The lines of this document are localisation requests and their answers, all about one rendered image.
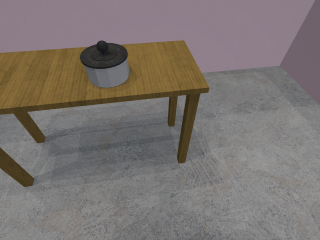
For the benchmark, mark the lid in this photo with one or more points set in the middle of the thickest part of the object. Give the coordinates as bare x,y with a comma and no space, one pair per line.
114,56

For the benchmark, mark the knob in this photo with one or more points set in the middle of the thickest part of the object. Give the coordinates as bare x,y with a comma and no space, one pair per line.
102,46

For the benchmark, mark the pot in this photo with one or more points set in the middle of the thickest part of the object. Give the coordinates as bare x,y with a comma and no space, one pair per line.
108,77

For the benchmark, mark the table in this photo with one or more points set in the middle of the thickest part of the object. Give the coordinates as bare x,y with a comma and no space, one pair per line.
49,79

